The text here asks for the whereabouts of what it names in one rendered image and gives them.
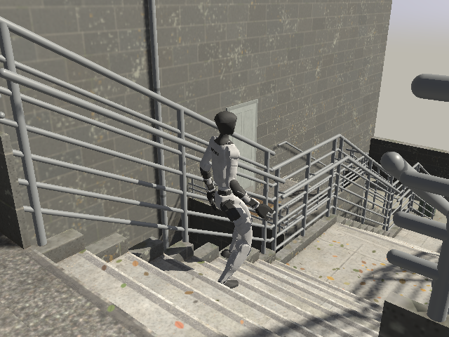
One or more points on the right robot forearm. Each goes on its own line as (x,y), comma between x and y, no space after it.
(234,185)

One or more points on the left robot forearm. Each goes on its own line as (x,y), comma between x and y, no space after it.
(207,180)

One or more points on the robot left upper arm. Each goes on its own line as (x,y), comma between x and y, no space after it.
(205,164)

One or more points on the robot left shin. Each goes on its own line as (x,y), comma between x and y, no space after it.
(236,236)

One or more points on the robot right hand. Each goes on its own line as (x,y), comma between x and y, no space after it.
(262,211)

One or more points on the humanoid robot head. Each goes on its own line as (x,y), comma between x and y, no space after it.
(225,122)

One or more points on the robot right upper arm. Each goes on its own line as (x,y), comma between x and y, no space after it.
(232,155)

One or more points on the robot left hand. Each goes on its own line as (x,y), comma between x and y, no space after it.
(211,196)

